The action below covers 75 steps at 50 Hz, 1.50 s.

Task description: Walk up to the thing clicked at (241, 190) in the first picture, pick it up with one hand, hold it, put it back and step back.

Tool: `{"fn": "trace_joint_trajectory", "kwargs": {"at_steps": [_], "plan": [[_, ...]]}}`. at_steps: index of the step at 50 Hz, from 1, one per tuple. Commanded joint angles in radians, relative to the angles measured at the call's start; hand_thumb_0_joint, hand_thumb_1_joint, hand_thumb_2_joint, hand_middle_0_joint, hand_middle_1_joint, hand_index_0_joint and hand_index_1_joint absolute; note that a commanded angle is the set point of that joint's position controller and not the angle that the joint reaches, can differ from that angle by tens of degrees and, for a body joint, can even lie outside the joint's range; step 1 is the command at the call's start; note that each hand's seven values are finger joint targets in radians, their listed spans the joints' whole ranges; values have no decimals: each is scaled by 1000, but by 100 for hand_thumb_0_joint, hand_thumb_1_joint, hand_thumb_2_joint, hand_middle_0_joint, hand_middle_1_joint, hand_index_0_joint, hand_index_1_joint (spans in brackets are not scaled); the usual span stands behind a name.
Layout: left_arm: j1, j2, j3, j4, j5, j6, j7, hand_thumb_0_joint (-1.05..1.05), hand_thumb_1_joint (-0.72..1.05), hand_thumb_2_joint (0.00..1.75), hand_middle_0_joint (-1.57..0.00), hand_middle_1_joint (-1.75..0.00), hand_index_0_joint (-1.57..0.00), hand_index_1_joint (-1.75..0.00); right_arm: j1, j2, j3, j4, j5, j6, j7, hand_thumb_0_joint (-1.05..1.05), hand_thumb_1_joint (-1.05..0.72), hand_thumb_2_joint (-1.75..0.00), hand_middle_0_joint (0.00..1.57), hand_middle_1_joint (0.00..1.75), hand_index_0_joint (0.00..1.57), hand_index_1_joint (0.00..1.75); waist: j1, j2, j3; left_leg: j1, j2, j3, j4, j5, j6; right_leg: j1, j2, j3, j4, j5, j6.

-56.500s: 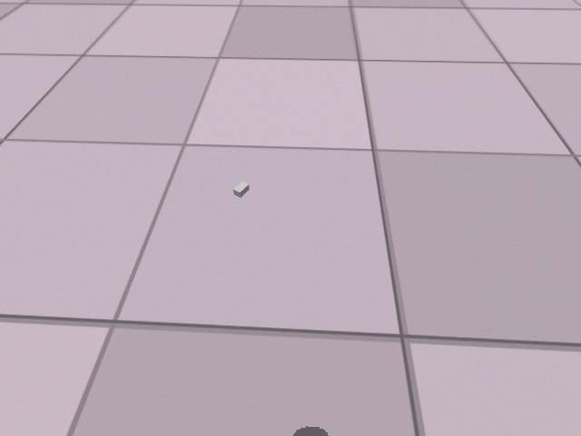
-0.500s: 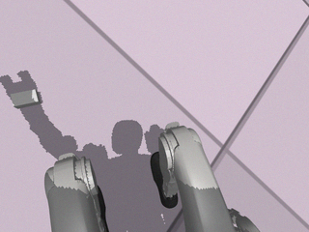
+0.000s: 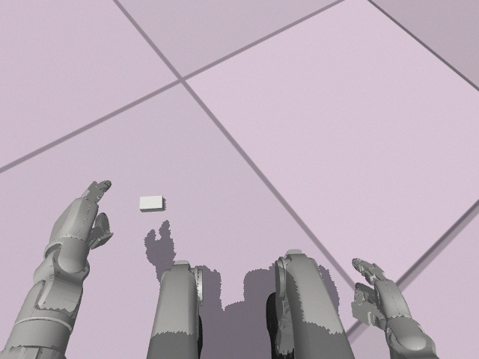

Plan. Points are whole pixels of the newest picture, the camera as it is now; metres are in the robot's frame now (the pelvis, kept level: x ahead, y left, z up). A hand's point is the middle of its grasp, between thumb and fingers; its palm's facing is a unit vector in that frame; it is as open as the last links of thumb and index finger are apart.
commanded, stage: home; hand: left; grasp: from above
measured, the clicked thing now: (152, 204) +0.53 +0.24 -0.50
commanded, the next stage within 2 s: none
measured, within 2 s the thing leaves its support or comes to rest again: neither
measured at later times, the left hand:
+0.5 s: hand (89, 270) +0.25 +0.17 +0.10, palm faces +0.08 -0.97 -0.22, open 7.4 cm
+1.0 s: hand (58, 298) +0.23 +0.18 +0.14, palm faces +0.10 -0.98 -0.19, open 7.4 cm
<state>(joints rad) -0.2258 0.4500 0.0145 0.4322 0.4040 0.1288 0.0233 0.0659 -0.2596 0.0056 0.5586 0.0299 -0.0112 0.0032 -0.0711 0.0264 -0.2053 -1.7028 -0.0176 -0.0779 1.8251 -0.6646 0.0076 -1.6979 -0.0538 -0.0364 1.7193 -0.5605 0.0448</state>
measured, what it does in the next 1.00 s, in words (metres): rises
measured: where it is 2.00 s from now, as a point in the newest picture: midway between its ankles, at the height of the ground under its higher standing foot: (235, 355)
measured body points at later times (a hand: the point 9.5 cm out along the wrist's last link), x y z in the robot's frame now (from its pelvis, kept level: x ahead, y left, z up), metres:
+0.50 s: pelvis +0.05 -0.01 +0.17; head +0.11 +0.00 +0.61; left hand +0.25 +0.23 +0.11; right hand +0.20 -0.26 +0.09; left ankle +0.06 +0.11 -0.48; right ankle +0.10 -0.15 -0.48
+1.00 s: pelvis +0.08 -0.01 +0.20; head +0.09 +0.00 +0.65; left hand +0.22 +0.23 +0.16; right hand +0.26 -0.24 +0.14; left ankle +0.06 +0.11 -0.48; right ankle +0.10 -0.15 -0.48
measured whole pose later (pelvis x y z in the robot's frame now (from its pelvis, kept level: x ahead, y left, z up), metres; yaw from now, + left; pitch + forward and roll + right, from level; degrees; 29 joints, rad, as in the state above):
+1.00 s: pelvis +0.08 -0.01 +0.20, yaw +2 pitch +10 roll -3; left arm 0.49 0.22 0.03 -0.12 -0.05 0.45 0.02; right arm 0.26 -0.21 0.05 0.53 0.01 -0.25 -0.18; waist -0.03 0.03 -0.16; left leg -0.68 0.02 -0.07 1.02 -0.52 -0.01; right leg -0.68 -0.03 -0.06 0.93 -0.43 0.03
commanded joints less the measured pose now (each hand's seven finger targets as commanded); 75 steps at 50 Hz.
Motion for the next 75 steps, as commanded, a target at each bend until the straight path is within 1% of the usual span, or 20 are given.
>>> {"fn": "trace_joint_trajectory", "kwargs": {"at_steps": [1,3,4,8,10,12,13,17,22,26,28,33,38,42,45,54,57,65,73,75], "plan": [[-128,156,104,-249,-97,13,64,0,90,90,-20,-30,-20,-30,95,-160,-67,-76,11,-60,-39,0,-90,-90,20,30,20,30,-28,133,-461,490,3,-10,-409,121,11,404,36,-13,-281,97,-67],[-11,100,89,-223,-139,40,66,0,90,90,-20,-30,-20,-30,88,-145,-61,-86,14,-73,-48,0,-90,-90,20,30,20,30,-28,102,-417,518,3,-5,-446,159,10,468,38,-8,-328,120,-67],[16,99,96,-243,-163,55,68,0,90,90,-20,-30,-20,-30,83,-140,-56,-92,14,-78,-51,0,-90,-90,20,30,20,30,-18,100,-411,536,1,-1,-468,162,10,512,37,-3,-359,122,-67],[151,46,94,-347,-281,116,69,0,90,90,-20,-30,-20,-30,76,-120,-47,-115,18,-100,-70,0,-90,-90,20,30,20,30,-23,56,-370,627,2,2,-574,154,14,677,45,14,-506,120,-58],[205,23,95,-397,-320,141,73,0,90,90,-20,-30,-20,-30,84,-110,-41,-123,20,-115,-85,0,-90,-90,20,30,20,30,-23,46,-372,681,4,7,-609,195,14,753,49,15,-553,154,-55],[243,10,101,-437,-352,159,77,0,90,90,-20,-30,-20,-30,95,-98,-33,-124,21,-129,-101,0,-90,-90,20,30,20,30,-24,36,-348,719,5,14,-640,207,16,804,52,21,-607,165,-54],[257,-14,87,-451,-368,166,77,0,90,90,-20,-30,-20,-30,102,-95,-28,-121,19,-138,-111,0,-90,-90,20,30,20,30,-32,46,-322,742,6,14,-662,214,15,812,53,20,-626,174,-54],[365,-58,109,-501,-426,193,78,0,90,90,-20,-30,-20,-30,128,-80,-14,-128,18,-167,-148,0,-90,-90,20,30,20,30,-19,38,-232,815,6,11,-756,200,15,898,53,21,-734,161,-52],[516,-98,108,-593,-462,234,66,0,90,90,-20,-30,-20,-30,168,-77,-9,-151,9,-195,-177,0,-90,-90,20,30,20,30,6,59,-176,955,12,7,-874,292,3,998,61,-3,-815,238,-51],[630,-121,94,-680,-474,266,53,0,90,90,-20,-30,-20,-30,170,-73,-8,-172,3,-213,-190,0,-90,-90,20,30,20,30,25,74,-121,1019,15,9,-943,341,-4,1064,71,-24,-870,268,-54],[683,-130,87,-701,-473,281,45,0,90,90,-20,-30,-20,-30,174,-72,-9,-187,1,-222,-194,0,-90,-90,20,30,20,30,22,56,-92,1030,14,12,-958,364,-1,1079,75,-32,-890,282,-55],[700,-140,64,-733,-464,299,21,0,90,90,-20,-30,-20,-30,161,-70,-10,-195,-6,-248,-201,0,-90,-90,20,30,20,30,18,1,16,1025,9,21,-1001,274,12,1074,74,-40,-954,201,-46],[702,-139,65,-745,-462,294,1,0,90,90,-20,-30,-20,-30,160,-78,-19,-193,-13,-278,-203,0,-90,-90,20,30,20,30,9,-8,-3,1063,8,31,-998,332,10,1089,74,-49,-943,242,-45],[674,-119,82,-757,-453,278,-4,0,90,90,-20,-30,-20,-30,164,-84,-25,-181,-20,-291,-200,0,-90,-90,20,30,20,30,19,26,-44,1092,9,31,-990,397,3,1111,72,-47,-919,294,-48],[687,-122,74,-755,-447,273,-3,0,90,90,-20,-30,-20,-30,160,-81,-23,-171,-23,-294,-199,0,-90,-90,20,30,20,30,27,38,-60,1101,7,30,-982,430,0,1120,69,-44,-912,324,-50],[702,-127,66,-738,-444,277,5,0,90,90,-20,-30,-20,-30,139,-79,-18,-163,-23,-292,-196,0,-90,-90,20,30,20,30,36,36,-18,1081,8,29,-1003,373,1,1124,70,-47,-931,281,-47],[712,-126,73,-747,-447,279,4,0,90,90,-20,-30,-20,-30,147,-85,-23,-164,-23,-289,-192,0,-90,-90,20,30,20,30,43,49,-56,1100,16,16,-1006,432,-10,1134,75,-51,-908,312,-54],[696,-126,74,-748,-455,277,3,0,90,90,-20,-30,-20,-30,153,-85,-26,-163,-25,-290,-193,0,-90,-90,20,30,20,30,36,20,-58,1089,13,27,-987,442,-5,1142,72,-46,-913,330,-49],[694,-122,75,-743,-451,279,2,0,90,90,-20,-30,-20,-30,140,-85,-24,-168,-22,-288,-193,0,-90,-90,20,30,20,30,45,17,-8,1062,15,25,-1006,336,0,1119,70,-43,-933,248,-44],[685,-125,70,-753,-451,278,1,0,90,90,-20,-30,-20,-30,143,-82,-23,-172,-23,-291,-193,0,-90,-90,20,30,20,30,35,15,-26,1062,9,31,-999,331,4,1128,69,-40,-939,250,-42]]}}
